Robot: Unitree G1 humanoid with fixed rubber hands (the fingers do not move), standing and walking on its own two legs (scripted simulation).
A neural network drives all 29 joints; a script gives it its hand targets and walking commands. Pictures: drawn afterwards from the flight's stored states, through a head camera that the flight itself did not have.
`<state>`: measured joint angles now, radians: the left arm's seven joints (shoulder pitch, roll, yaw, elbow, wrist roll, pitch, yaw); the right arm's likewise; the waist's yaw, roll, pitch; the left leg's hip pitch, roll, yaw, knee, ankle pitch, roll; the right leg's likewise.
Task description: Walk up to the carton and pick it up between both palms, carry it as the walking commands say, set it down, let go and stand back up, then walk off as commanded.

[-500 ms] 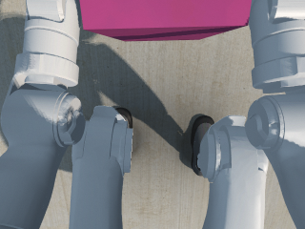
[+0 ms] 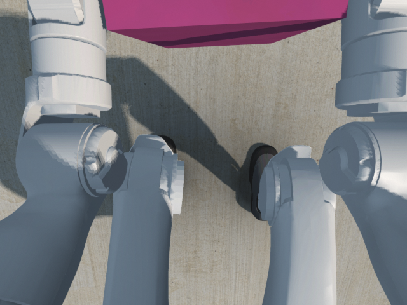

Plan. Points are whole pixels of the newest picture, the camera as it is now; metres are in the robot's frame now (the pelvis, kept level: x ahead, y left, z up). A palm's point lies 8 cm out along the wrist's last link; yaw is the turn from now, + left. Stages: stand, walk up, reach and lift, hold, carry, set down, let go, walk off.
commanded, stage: reach and lift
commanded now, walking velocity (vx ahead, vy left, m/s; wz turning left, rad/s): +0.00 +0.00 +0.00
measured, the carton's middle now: out of the picture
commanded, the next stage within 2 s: none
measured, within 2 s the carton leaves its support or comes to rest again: neither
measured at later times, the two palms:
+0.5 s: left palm out of the picture +0.55 +0.18 -0.08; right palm out of the picture +0.57 -0.11 -0.07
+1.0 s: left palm out of the picture +0.53 +0.18 -0.02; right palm out of the picture +0.56 -0.11 +0.00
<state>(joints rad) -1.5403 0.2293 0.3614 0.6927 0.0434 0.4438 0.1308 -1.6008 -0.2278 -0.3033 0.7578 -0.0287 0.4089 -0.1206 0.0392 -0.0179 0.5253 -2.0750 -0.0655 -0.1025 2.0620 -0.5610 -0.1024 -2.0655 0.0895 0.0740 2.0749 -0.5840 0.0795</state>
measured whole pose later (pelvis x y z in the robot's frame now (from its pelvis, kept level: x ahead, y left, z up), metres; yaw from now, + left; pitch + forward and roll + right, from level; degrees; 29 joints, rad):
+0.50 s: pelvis -0.02 +0.00 +0.04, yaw +0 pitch +31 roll +0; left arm -1.51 0.20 0.41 0.60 0.06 0.51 0.11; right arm -1.58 -0.19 -0.33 0.65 -0.06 0.50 -0.12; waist 0.04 -0.02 0.53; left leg -1.94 -0.08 -0.11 1.90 -0.49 -0.11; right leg -1.94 0.11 0.09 1.92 -0.51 0.08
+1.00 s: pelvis -0.03 +0.00 +0.09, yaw +0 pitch +27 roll -1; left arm -1.46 0.15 0.46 0.54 0.08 0.56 0.11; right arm -1.54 -0.16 -0.40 0.63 -0.11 0.53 -0.06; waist 0.03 -0.01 0.52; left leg -1.78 -0.09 -0.13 1.75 -0.44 -0.10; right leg -1.77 0.11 0.09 1.75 -0.46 0.09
